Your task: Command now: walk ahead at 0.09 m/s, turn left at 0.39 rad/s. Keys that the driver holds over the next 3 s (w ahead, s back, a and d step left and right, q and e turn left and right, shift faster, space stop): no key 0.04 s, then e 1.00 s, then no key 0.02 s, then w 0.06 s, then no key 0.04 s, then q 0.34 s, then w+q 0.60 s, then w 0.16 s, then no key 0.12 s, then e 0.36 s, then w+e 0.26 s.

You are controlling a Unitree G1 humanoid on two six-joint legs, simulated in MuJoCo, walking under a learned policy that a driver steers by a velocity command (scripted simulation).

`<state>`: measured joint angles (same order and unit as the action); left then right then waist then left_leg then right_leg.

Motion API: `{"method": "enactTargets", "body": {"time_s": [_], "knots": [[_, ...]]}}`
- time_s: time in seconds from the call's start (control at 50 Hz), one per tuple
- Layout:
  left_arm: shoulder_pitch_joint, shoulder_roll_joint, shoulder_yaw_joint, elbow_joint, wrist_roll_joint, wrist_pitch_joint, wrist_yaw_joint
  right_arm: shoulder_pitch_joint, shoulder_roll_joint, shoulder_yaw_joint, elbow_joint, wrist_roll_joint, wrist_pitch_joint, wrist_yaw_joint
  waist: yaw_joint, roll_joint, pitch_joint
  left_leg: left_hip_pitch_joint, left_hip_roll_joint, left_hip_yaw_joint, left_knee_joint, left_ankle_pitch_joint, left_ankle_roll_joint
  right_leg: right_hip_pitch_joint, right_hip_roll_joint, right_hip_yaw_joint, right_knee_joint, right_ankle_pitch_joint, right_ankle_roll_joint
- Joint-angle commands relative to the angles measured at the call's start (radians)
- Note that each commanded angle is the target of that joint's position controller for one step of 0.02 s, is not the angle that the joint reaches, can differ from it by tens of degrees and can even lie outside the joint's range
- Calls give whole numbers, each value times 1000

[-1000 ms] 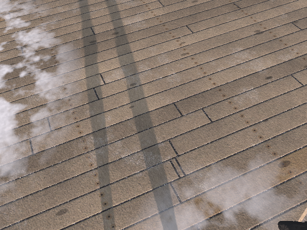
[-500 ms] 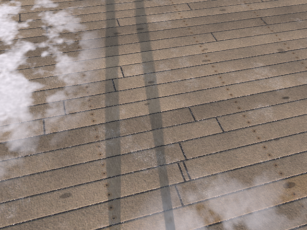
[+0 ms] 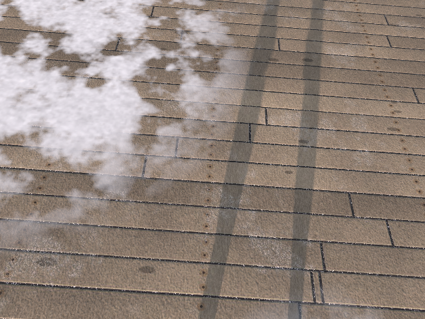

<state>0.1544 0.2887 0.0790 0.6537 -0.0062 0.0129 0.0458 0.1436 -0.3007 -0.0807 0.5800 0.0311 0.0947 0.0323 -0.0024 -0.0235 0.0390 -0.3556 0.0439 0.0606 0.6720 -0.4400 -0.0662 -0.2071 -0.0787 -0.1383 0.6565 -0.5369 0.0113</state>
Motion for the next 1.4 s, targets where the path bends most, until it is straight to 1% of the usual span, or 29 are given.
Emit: {"method": "enactTargets", "body": {"time_s": [0.02, 0.04, 0.06, 0.1, 0.16, 0.24, 0.3, 0.32, 0.34, 0.36, 0.38, 0.42, 0.52, 0.58, 0.64, 0.7, 0.72, 0.74, 0.76, 0.8, 0.96, 1.08, 1.1, 1.12, 1.14, 1.18, 1.26, 1.32, 1.4], "knots": [[-86, 48, 1, -97, 8, -16, -17, 229, -134, -53, 55, -18, -25, -4, -94, 333, -55, 413, 7, -78, -275, 521, 126, -311, -5, 32, 506, -55, -47], [-10, 49, -1, -100, 4, -23, -41, 146, -143, -32, 13, -29, -54, -10, -7, 334, -117, 501, 201, -301, -181, 917, 230, -509, 37, 109, 684, -121, 0], [-20, 95, 2, -74, -19, -26, -52, 108, -100, -14, -18, -30, -64, -13, -26, 205, -183, 504, 259, -296, -182, 932, 263, -533, 31, 167, 739, -129, 8], [-55, 84, -10, -102, -24, -9, -54, -2, -81, 5, -25, -17, -66, -12, 25, 113, -194, 479, 244, -260, -195, 783, 206, -540, 16, 153, 619, -123, 37], [-92, 30, -36, -132, -4, 42, -44, -115, -111, 8, -17, -43, -58, -32, 64, 161, -171, 305, 200, -123, -251, 726, 159, -299, 25, 49, 341, -100, 66], [10, 85, -5, -129, -10, 77, -38, -169, -147, -7, -19, -39, -59, -40, 89, 150, -146, 272, 242, -39, -256, 736, 184, -206, 22, 4, 324, -21, -4], [297, 107, 30, -54, -11, 78, -26, -303, -97, 1, -45, -21, -49, -58, 234, 92, -150, 164, 141, 58, 47, 714, 149, 38, 67, 5, 5, 168, -108], [396, 132, 42, -3, -3, 61, -22, -331, -17, 20, -65, -31, -45, -68, 253, -104, -98, -101, -8, 47, 403, -9, 91, 183, 20, 187, -106, 362, -202], [152, 219, 37, -83, 13, 14, -13, -198, 35, 32, -112, -8, -47, -69, 34, -313, -54, -235, -171, -123, 670, -210, 50, -68, -183, 884, -442, 153, -415], [18, 201, 19, -148, 14, -26, -11, -108, -31, 17, -73, 14, -68, -61, -37, -261, 9, -278, -128, -198, 781, -218, 56, -148, -308, 926, -518, 21, -457], [1, 102, -8, -150, 5, -41, -7, -137, -90, 4, -80, 11, -82, -57, -29, -127, 53, -291, -104, -194, 794, -142, 53, -183, -280, 830, -486, 3, -402], [12, 129, 2, -138, -10, -40, -7, -158, -61, 0, -79, -29, -90, -63, -40, 57, 21, -283, -56, -176, 678, 0, 36, -117, -172, 634, -417, 93, -288], [122, 120, 16, -127, -9, -16, 33, -234, 25, 25, -81, -25, -83, -50, 24, -21, -121, -247, -60, -145, 361, 119, -38, 112, -64, 420, -302, 517, -273], [129, 143, 31, -128, -7, 21, 33, -238, 72, 41, -66, -12, -82, -53, 47, -85, -114, -160, -80, -105, 97, -10, -48, 67, -51, 410, -302, 385, -258], [133, 166, 41, -121, -10, 43, 21, -200, 23, 20, -34, -3, -88, -43, 68, -141, -96, -60, -105, -90, -56, 83, -40, -17, -51, 466, -268, 298, -244], [48, 112, 21, -146, -23, 31, 8, -45, -16, -5, 18, -27, -113, -31, -13, -148, -161, 176, -76, -90, -277, 278, 32, -116, -5, 482, -136, 409, -165], [36, 52, 4, -169, -14, 28, 5, -12, -97, -24, 20, -52, -116, -35, -8, 28, -179, 285, 122, -283, -318, 287, 122, -264, 68, 387, 37, 222, -96], [39, 58, 3, -194, -9, 20, 2, -37, -149, -35, 20, -80, -115, -35, 29, 328, -127, 260, 311, -588, -407, 319, 289, -447, 167, 246, 264, -92, -40], [105, 135, 27, -161, 0, 16, -1, -75, -83, -16, -12, -78, -129, -40, 40, 265, -131, 237, 355, -616, -410, 349, 356, -444, 108, 296, 484, -82, 0], [108, 163, 43, -117, -10, 27, -8, -138, -14, 5, -17, -45, -130, -56, 59, 139, -98, 221, 235, -392, -362, 340, 292, -466, 87, 280, 590, 41, 40], [-52, 42, -16, -171, -10, 31, -44, -22, -101, -18, 30, -41, -96, -86, -38, 174, -127, 277, 226, -163, -341, 526, 310, -364, 38, 146, 261, 99, 70], [31, 65, -1, -139, -14, 35, -67, -11, -146, -30, 65, 3, -90, -70, 11, 177, -145, 199, 232, -88, -250, 438, 243, -78, 90, 64, -148, 253, -33], [93, 83, 11, -108, -15, 34, -63, 26, -115, -20, 86, 6, -93, -64, 25, 126, -162, 95, 192, -50, -188, 255, 200, 81, 117, 65, -219, 274, -67], [190, 127, 29, -85, -21, 29, -55, 19, -43, 4, 83, -21, -100, -49, 58, -32, -185, -120, 116, 39, 27, 17, 131, 292, -4, 251, -263, 237, -123], [207, 258, 54, -112, 6, 15, -49, -73, -20, 16, 0, -41, -106, -54, 78, -299, -146, -436, -37, 64, 288, -202, 60, 294, -283, 712, -383, 89, -319], [107, 124, 5, -125, 29, -29, -40, -90, -98, -10, 17, -17, -114, -47, 62, -151, -109, -418, 26, -100, 470, -108, 44, 181, -270, 619, -408, 246, -328], [-21, -5, -45, -100, 30, -49, -25, 31, -44, 2, 114, -33, -95, -45, -20, -102, -93, -191, 45, -92, 321, 138, -6, 56, -107, 295, -388, 579, -209], [-19, 23, -37, -77, 50, -59, -21, 31, -25, 15, 124, -27, -88, -42, -5, -87, -76, -53, 30, -76, 158, 188, -14, 1, -94, 198, -379, 665, -211], [43, 116, 0, -42, 25, -28, -14, -42, -61, 9, 59, -15, -78, -38, 48, -85, -27, -153, 21, -60, 127, 72, -1, 90, -180, 253, -354, 666, -270]]}}
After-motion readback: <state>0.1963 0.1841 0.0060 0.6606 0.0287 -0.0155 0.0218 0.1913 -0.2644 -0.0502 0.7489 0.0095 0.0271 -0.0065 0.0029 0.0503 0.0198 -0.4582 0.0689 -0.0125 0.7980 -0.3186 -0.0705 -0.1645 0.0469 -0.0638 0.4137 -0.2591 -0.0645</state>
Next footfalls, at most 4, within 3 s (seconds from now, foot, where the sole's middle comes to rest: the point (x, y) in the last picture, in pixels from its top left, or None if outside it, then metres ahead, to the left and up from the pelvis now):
0.30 right None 0.12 -0.06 -0.75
0.70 left None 0.20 0.15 -0.75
1.12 right None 0.10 -0.08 -0.75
1.60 left None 0.26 0.07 -0.75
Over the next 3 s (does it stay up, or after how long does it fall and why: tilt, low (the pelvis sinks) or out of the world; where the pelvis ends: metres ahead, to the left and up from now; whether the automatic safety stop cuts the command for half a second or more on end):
stays up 0.65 -0.10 0.02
